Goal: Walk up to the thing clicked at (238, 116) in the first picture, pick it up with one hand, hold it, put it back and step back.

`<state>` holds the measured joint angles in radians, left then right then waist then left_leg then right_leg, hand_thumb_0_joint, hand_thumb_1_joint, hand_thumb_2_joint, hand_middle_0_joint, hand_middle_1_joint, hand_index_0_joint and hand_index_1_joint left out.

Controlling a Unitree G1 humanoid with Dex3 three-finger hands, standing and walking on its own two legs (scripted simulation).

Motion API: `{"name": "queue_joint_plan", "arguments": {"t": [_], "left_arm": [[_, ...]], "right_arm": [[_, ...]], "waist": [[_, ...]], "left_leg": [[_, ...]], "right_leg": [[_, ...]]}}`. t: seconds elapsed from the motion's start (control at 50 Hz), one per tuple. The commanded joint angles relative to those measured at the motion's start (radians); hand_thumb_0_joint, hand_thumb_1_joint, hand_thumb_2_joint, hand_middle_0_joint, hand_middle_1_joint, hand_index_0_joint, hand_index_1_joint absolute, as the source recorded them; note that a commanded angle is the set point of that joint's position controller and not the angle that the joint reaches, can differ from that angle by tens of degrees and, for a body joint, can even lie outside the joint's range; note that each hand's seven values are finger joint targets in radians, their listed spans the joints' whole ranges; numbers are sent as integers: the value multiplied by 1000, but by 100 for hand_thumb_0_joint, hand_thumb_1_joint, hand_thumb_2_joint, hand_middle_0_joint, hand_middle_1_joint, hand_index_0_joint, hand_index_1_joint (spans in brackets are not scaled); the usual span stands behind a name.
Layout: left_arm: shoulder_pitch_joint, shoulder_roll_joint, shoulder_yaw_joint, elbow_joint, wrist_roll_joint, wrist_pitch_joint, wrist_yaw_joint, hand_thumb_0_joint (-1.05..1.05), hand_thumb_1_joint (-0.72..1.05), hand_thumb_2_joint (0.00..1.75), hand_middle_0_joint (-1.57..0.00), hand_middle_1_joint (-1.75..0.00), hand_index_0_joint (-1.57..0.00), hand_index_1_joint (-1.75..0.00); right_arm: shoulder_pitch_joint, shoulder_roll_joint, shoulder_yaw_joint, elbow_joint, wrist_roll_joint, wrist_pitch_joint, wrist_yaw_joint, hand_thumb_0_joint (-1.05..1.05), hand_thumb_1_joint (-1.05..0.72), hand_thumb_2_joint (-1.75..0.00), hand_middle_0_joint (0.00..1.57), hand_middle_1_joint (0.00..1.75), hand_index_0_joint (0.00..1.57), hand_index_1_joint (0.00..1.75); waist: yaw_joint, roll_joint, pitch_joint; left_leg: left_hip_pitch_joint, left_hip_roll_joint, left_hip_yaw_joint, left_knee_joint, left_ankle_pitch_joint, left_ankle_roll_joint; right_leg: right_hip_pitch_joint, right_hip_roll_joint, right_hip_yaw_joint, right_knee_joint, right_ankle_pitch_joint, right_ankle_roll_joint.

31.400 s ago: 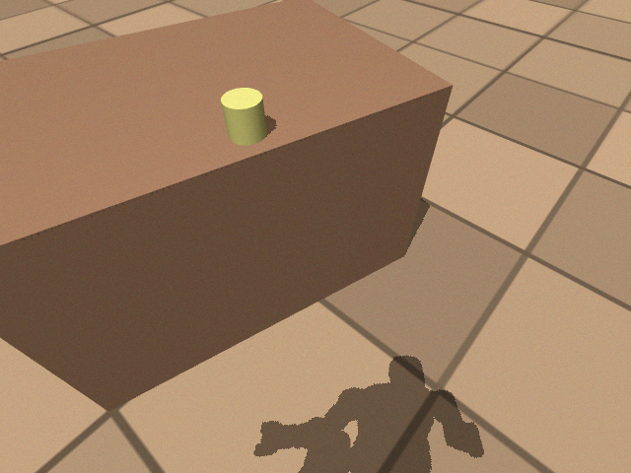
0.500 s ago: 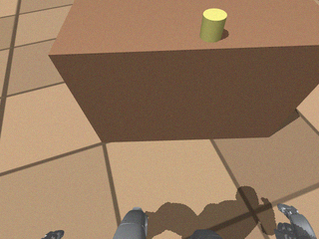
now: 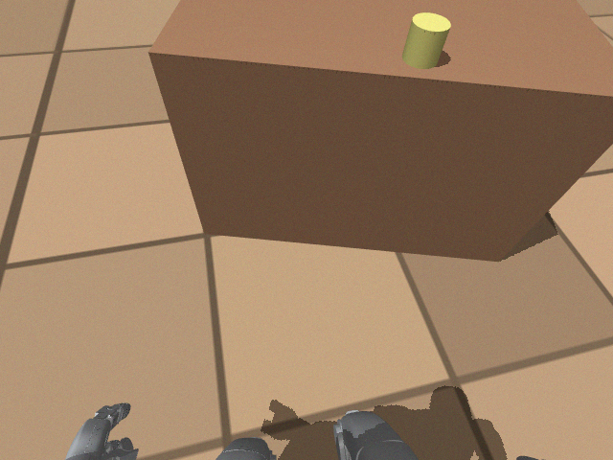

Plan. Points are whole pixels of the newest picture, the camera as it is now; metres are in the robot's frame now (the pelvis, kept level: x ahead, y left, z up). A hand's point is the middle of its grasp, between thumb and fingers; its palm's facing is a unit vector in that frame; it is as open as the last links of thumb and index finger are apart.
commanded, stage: step back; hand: right
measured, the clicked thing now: (425, 41) +0.96 -0.23 +0.03
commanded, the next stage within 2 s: stand in 1.34 s
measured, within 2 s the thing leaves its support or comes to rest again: neither
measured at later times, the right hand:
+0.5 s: hand out of the picture -0.08 -0.31 -0.17, palm faces -0.07 +0.93 -0.36, open 7.4 cm
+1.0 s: hand out of the picture -0.02 -0.32 -0.16, palm faces -0.06 +0.93 -0.37, open 7.4 cm
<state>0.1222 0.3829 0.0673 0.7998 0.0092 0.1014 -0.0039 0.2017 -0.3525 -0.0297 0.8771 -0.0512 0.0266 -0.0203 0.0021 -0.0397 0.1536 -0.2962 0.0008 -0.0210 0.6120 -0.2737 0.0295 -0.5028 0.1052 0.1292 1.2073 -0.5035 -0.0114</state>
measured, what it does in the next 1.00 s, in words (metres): walks backwards: right foot, then left foot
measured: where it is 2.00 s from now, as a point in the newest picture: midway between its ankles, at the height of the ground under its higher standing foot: outside the picture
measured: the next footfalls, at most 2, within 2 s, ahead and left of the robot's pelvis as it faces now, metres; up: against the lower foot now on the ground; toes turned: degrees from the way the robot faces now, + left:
right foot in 0.20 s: -0.09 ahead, -0.16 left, +0.00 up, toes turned -2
left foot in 0.54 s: -0.09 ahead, +0.10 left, +0.00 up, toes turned -1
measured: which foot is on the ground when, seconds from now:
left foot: down 0.00-0.24, up 0.26-0.52, down 0.54-0.84, up 0.86-1.00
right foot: up 0.00-0.18, down 0.20-0.58, up 0.60-0.80, down 0.82-1.00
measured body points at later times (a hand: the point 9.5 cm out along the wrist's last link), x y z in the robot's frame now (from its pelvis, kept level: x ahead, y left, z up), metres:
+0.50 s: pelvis -0.13 -0.03 +0.00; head -0.10 -0.06 +0.45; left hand -0.07 +0.30 -0.10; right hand -0.07 -0.35 -0.14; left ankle -0.14 +0.11 -0.71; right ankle -0.13 -0.16 -0.73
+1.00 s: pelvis -0.09 -0.05 +0.00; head -0.08 -0.07 +0.45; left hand -0.01 +0.25 -0.11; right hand -0.02 -0.37 -0.13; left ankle -0.11 +0.09 -0.70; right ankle -0.06 -0.16 -0.73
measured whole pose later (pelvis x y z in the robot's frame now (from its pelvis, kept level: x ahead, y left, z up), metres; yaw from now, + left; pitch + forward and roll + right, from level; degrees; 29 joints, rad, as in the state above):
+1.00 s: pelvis -0.09 -0.05 +0.00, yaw +2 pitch -3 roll +0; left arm 0.15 0.33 0.04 0.97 0.03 -0.04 -0.01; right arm 0.22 -0.39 -0.05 0.99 -0.02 0.01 -0.01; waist 0.02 0.04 0.07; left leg -0.33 -0.01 -0.08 0.87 -0.51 0.01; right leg -0.28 -0.02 -0.06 0.60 -0.27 -0.03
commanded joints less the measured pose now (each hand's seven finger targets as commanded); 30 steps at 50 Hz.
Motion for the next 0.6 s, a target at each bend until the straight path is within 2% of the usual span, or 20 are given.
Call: {"name": "queue_joint_plan", "arguments": {"t": [0.0, 0.04, 0.06, 0.1, 0.12, 0.16, 0.18, 0.2, 0.22, 0.24, 0.26, 0.3, 0.34, 0.42, 0.46, 0.5, 0.52, 0.54, 0.56, 0.58], "left_arm": [[52, 176, 65, -48, 11, -33, 18, 0, 90, 90, -20, -30, -20, -30], [47, 161, 51, -54, 16, -53, 21, 0, 90, 90, -20, -30, -20, -30], [51, 167, 47, -44, 15, -61, 20, 0, 90, 90, -20, -30, -20, -30], [63, 175, 40, -21, 14, -78, 18, 0, 90, 90, -20, -30, -20, -30], [86, 179, 41, -2, 13, -85, 18, 0, 90, 90, -20, -30, -20, -30], [204, 169, 40, 77, 18, -98, 16, 0, 90, 90, -20, -30, -20, -30], [200, 206, 58, 100, 29, -104, 17, 0, 90, 90, -20, -30, -20, -30], [193, 272, 78, 90, 45, -107, 17, 0, 90, 90, -20, -30, -20, -30], [105, 362, 97, 45, 47, -104, 17, 0, 90, 90, -20, -30, -20, -30], [15, 416, 101, 20, 50, -102, 18, 0, 90, 90, -20, -30, -20, -30], [-55, 369, 91, 2, 47, -109, 22, 0, 90, 90, -20, -30, -20, -30], [-76, 257, 65, 5, 37, -122, 23, 0, 90, 90, -20, -30, -20, -30], [16, 248, 70, 42, 35, -129, 22, 0, 90, 90, -20, -30, -20, -30], [87, 278, 87, 54, 46, -134, 12, 0, 90, 90, -20, -30, -20, -30], [85, 285, 85, 50, 39, -125, 6, 0, 90, 90, -20, -30, -20, -30], [73, 263, 62, 48, 30, -112, 0, 0, 90, 90, -20, -30, -20, -30], [80, 211, 41, 44, 28, -108, 1, 0, 90, 90, -20, -30, -20, -30], [90, 152, 25, 29, 20, -109, 0, 0, 90, 90, -20, -30, -20, -30], [3, 163, 28, 13, 12, -110, 2, 0, 90, 90, -20, -30, -20, -30], [-64, 250, 51, 11, 27, -115, 7, 0, 90, 90, -20, -30, -20, -30]], "right_arm": [[-59, -259, -78, -100, 11, -25, -14, 0, -90, -90, 20, 30, 20, 30], [-20, -247, -79, -97, 18, -18, -12, 0, -90, -90, 20, 30, 20, 30], [-14, -261, -82, -99, 17, -15, -8, 0, -90, -90, 20, 30, 20, 30], [-30, -280, -90, -97, 11, -5, -1, 0, -90, -90, 20, 30, 20, 30], [-45, -294, -93, -102, 10, 2, 1, 0, -90, -90, 20, 30, 20, 30], [-98, -315, -95, -104, 16, 18, 5, 0, -90, -90, 20, 30, 20, 30], [-89, -275, -82, -99, 17, 23, 9, 0, -90, -90, 20, 30, 20, 30], [-94, -211, -64, -119, 25, 17, 11, 0, -90, -90, 20, 30, 20, 30], [-130, -202, -61, -136, 25, 12, 1, 0, -90, -90, 20, 30, 20, 30], [-139, -261, -91, -112, 20, 14, -8, 0, -90, -90, 20, 30, 20, 30], [-114, -297, -101, -89, 28, 16, 1, 0, -90, -90, 20, 30, 20, 30], [-65, -254, -84, -39, 38, 6, 9, 0, -90, -90, 20, 30, 20, 30], [-49, -222, -69, -34, 31, -7, 11, 0, -90, -90, 20, 30, 20, 30], [-76, -219, -61, -35, 16, -39, 24, 0, -90, -90, 20, 30, 20, 30], [-68, -216, -67, -23, 15, -54, 29, 0, -90, -90, 20, 30, 20, 30], [17, -207, -78, 22, 16, -69, 23, 0, -90, -90, 20, 30, 20, 30], [56, -222, -90, 40, 11, -76, 17, 0, -90, -90, 20, 30, 20, 30], [107, -275, -107, 49, 4, -81, 12, 0, -90, -90, 20, 30, 20, 30], [114, -384, -124, 42, 3, -79, 12, 0, -90, -90, 20, 30, 20, 30], [102, -414, -136, 40, 17, -77, 15, 0, -90, -90, 20, 30, 20, 30]], "waist": [[23, 162, -138], [-8, 211, -185], [-21, 236, -211], [-30, 276, -252], [-25, 299, -254], [36, 265, -267], [33, 165, -247], [40, -28, -192], [58, -150, -140], [68, -219, -44], [17, -165, 14], [-11, -36, -3], [25, -76, -68], [87, -180, -93], [78, -197, -97], [33, -133, -141], [9, -47, -180], [-10, 136, -212], [-40, 230, -159], [-61, 176, -83]], "left_leg": [[121, 209, -183, -185, 368, 170], [246, 213, -164, -150, 399, 189], [253, 235, -170, -156, 333, 205], [251, 236, -175, -157, 164, 193], [212, 240, -184, -151, 116, 182], [94, 219, -137, -83, 52, 149], [-8, 157, -94, 4, -19, 106], [-222, 43, -60, 149, -168, 37], [-247, -43, -83, 249, -285, -24], [-151, 2, -142, 406, -296, -47], [-100, 24, -180, 467, -242, -41], [-172, -66, -144, 457, -130, -41], [-197, -62, -125, 422, -111, -49], [-250, -5, -49, 123, -217, -65], [-142, -3, -3, -37, -261, -51], [97, -51, 54, -258, -61, -30], [239, -18, -27, -269, 2, -15], [361, 135, -275, -325, -103, 38], [307, 331, -583, -382, -344, 166], [141, 395, -626, -411, -408, 253]], "right_leg": [[-10, -11, 35, -20, 17, 33], [-20, -35, -3, -177, -5, 50], [35, -56, -27, -268, -19, 55], [117, -93, -83, -486, -8, 46], [169, -92, -97, -562, -3, 37], [339, -85, -140, -825, 165, -1], [401, -84, -89, -857, 177, -17], [411, -231, 192, -878, 41, -67], [190, -437, 398, -957, -172, -181], [-70, -543, 533, -1032, -329, -267], [-138, -521, 458, -1027, -328, -243], [70, -332, 140, -897, 2, -160], [200, -281, 92, -855, 75, -135], [417, -336, 144, -860, -92, -167], [383, -360, 133, -833, 16, -178], [304, -304, 26, -698, 198, -126], [217, -266, -27, -569, 278, -91], [38, -179, -110, -373, 186, -44], [-143, -97, -177, -294, -56, -13], [-82, -169, -60, -236, -77, -21]]}}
